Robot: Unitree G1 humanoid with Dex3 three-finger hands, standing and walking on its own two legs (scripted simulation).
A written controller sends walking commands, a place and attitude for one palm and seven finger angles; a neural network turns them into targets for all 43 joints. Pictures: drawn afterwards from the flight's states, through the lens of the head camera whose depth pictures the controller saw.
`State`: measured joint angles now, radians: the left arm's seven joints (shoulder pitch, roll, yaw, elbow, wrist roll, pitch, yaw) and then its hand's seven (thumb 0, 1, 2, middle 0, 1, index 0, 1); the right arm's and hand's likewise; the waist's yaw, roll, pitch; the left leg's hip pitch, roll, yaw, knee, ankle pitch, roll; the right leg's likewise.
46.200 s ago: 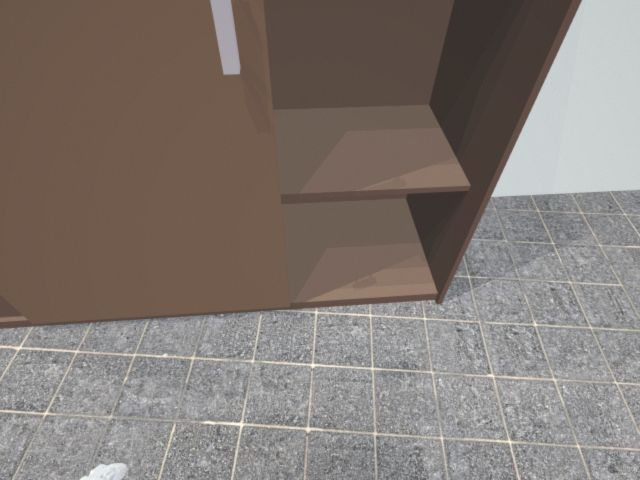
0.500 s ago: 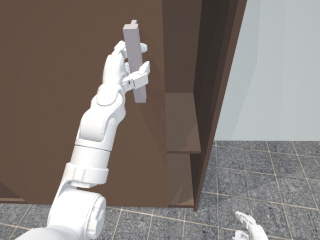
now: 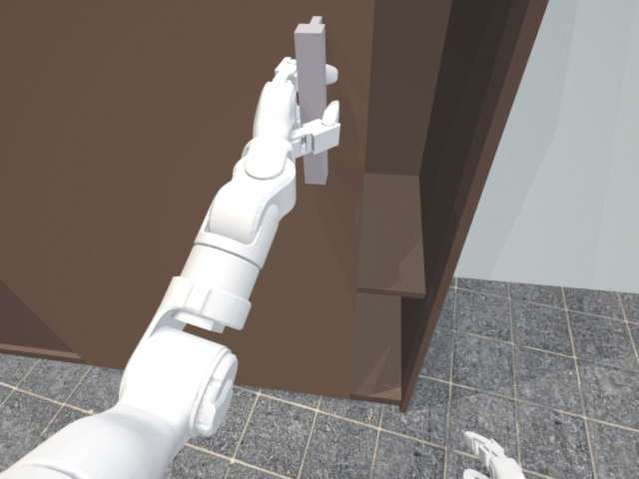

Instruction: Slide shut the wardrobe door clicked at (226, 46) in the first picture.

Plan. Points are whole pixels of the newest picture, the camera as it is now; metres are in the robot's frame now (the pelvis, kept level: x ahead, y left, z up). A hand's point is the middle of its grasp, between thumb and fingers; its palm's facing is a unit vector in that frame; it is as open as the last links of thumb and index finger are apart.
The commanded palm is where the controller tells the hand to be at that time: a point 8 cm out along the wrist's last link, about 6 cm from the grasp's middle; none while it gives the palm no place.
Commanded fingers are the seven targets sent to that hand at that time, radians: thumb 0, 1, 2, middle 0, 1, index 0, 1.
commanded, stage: tug the door sideways, standing still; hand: left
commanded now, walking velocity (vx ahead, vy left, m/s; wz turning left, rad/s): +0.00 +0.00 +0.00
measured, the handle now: (316, 105) +0.48 +0.04 +0.25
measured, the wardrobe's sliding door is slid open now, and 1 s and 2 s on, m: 0.15 0.15 0.01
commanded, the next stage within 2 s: step sideways, sliding the door along in 0.34 s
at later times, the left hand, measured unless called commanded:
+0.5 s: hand (327, 129) +0.43 +0.02 +0.25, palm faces -0.06 -0.99 -0.08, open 6.6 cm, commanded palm +0.41 +0.05 +0.26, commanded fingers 0.00 0.90 0.90 -0.45 -1.40 -0.45 -1.40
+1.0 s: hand (331, 133) +0.44 +0.02 +0.24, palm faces -0.02 -1.00 -0.06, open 6.8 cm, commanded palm +0.42 +0.00 +0.25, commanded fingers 0.00 0.90 0.90 -0.45 -1.40 -0.45 -1.40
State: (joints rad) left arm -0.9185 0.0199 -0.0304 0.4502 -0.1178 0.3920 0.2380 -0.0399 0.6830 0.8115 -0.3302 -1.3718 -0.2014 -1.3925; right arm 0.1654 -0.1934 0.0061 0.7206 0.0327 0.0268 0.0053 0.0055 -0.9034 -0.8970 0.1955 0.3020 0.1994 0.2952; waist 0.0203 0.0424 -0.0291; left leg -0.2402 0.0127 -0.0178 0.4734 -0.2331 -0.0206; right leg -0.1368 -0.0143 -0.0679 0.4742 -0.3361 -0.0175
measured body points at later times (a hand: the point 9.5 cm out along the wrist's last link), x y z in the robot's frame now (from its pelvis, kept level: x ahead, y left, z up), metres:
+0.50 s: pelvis -0.02 +0.01 +0.00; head -0.02 +0.00 +0.45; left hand +0.42 +0.08 +0.26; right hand +0.12 -0.21 -0.12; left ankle +0.01 +0.14 -0.74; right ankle -0.05 -0.10 -0.74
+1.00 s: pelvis -0.01 -0.06 -0.01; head +0.09 -0.05 +0.42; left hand +0.43 +0.07 +0.24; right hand +0.18 -0.28 -0.14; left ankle +0.00 +0.09 -0.74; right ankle -0.02 -0.14 -0.70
